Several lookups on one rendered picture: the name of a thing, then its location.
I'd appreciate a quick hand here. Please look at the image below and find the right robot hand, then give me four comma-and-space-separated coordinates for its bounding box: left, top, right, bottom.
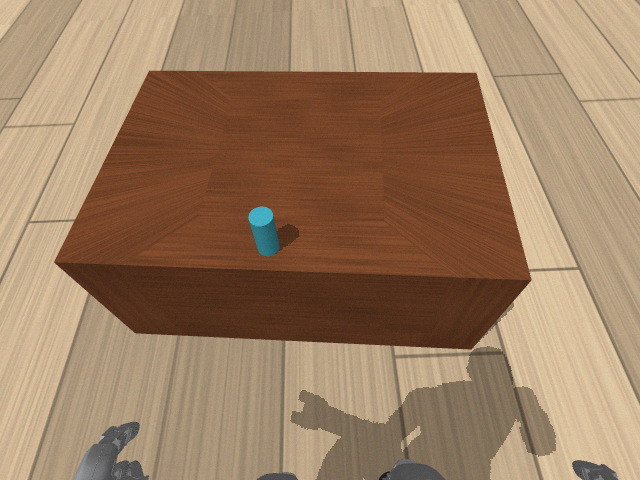
572, 460, 618, 480

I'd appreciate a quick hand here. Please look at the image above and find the can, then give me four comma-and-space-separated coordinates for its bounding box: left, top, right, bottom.
248, 207, 280, 256

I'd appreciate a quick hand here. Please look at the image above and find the left robot hand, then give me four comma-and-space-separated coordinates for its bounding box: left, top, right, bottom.
73, 422, 149, 480

